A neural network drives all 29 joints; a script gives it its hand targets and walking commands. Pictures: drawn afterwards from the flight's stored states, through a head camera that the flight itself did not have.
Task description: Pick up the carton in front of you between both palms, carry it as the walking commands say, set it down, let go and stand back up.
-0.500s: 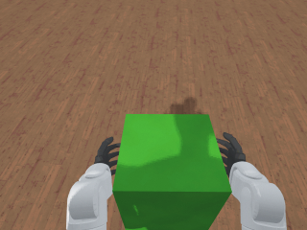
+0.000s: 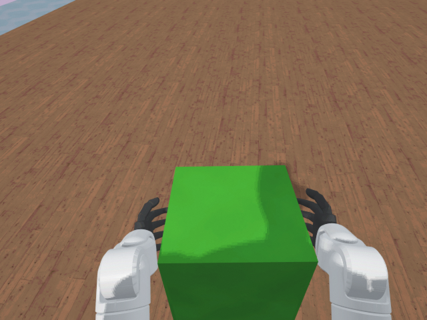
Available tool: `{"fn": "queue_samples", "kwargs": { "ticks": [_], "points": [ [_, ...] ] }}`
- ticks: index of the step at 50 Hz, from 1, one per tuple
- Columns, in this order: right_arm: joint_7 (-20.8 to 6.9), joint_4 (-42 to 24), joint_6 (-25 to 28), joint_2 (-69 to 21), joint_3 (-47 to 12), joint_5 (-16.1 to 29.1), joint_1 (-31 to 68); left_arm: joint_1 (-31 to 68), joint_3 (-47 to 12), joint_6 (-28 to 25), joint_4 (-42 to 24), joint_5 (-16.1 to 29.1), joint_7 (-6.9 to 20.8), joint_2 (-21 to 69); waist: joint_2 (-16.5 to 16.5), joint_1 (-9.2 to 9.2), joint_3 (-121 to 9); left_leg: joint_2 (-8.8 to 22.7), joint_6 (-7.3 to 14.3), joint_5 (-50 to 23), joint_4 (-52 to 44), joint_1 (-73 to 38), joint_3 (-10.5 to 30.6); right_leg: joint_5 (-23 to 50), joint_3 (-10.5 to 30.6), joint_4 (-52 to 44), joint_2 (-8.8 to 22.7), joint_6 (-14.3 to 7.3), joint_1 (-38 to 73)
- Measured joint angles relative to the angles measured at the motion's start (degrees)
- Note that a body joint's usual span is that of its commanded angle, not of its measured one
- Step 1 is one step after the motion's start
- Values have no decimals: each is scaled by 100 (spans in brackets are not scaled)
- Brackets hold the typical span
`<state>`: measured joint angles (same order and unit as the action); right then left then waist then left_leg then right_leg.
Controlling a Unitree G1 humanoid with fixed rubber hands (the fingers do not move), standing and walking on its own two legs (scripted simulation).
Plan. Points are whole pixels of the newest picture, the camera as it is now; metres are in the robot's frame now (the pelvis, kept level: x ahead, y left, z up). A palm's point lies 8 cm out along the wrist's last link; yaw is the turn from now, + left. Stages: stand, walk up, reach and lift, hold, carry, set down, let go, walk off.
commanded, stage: carry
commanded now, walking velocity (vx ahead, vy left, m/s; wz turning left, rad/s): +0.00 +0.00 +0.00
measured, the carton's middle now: (231, 249) +0.28 +0.01 +0.01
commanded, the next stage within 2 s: hold in 1.50 s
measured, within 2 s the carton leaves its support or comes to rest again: neither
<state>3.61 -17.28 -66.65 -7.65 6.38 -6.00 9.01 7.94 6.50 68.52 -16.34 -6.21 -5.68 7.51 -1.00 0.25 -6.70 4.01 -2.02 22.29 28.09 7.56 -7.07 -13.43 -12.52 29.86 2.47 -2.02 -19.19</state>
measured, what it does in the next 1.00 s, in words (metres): shifts its weight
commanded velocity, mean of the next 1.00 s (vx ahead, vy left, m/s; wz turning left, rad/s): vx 0.00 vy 0.00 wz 0.00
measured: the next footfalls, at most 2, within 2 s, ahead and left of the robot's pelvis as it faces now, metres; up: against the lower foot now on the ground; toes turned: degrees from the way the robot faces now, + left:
none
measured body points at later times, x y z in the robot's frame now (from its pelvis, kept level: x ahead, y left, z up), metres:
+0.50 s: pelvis -0.02 +0.02 +0.00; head -0.04 +0.02 +0.45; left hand +0.26 +0.17 +0.02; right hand +0.26 -0.13 +0.03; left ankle -0.11 +0.11 -0.74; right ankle +0.01 -0.09 -0.74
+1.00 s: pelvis -0.05 +0.02 +0.00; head -0.07 +0.02 +0.45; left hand +0.24 +0.18 +0.02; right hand +0.25 -0.13 +0.03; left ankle -0.11 +0.11 -0.74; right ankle +0.01 -0.09 -0.74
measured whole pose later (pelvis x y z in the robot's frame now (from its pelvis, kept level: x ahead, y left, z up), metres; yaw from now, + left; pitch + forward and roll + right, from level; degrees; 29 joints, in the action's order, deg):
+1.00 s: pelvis -0.05 +0.02 +0.00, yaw +0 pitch +1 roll +0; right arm -0.8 7.0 -41.2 -7.8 9.6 -12.6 10.3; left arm 10.4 9.3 43.5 8.7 -12.5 -1.9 7.8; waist -0.6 0.1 -5.1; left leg 1.3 1.5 21.6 30.0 9.9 -7.9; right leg -9.9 -11.4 29.4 5.1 -0.8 -20.6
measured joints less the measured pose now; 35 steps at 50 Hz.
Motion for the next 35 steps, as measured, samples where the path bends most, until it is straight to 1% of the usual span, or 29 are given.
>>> {"fn": "queue_samples", "kwargs": {
  "ticks": [8, 16, 22, 30, 32, 35],
  "points": [
    [-86, 374, 489, 25, -49, -70, -242, -178, -78, -447, 393, -89, 68, -18, 19, 5, 6, -81, 96, 73, -17, -99, -28, -93, 41, 116, 86, 112, 35],
    [-191, 794, 1140, 34, -61, -206, -395, -260, -109, -1083, 869, -214, 170, -23, -1, -21, 41, -134, 207, 277, 71, -64, -46, -222, 69, 238, 146, 134, -26],
    [-285, 1402, 1726, 35, -13, -372, -394, -228, -56, -1646, 1483, -368, 260, -22, 7, -20, 61, -164, 242, 233, 122, -58, -54, -133, 82, 218, 176, 139, -1],
    [-412, 2583, 2596, -7, 330, -660, 77, 254, 297, -2527, 2675, -652, 380, 28, 39, -11, 104, -207, 283, 74, 83, -9, -76, 101, 102, 52, 198, 125, 5],
    [-431, 2755, 2757, -25, 420, -696, 192, 358, 384, -2693, 2842, -689, 389, 45, 47, -13, 127, -217, 292, 36, 79, 23, -82, 157, 107, 17, 204, 121, -13],
    [-442, 2806, 2877, -40, 483, -702, 282, 434, 444, -2824, 2887, -695, 392, 59, 53, -17, 160, -231, 306, -9, 87, 80, -86, 226, 111, -20, 215, 118, -49]
  ]
}}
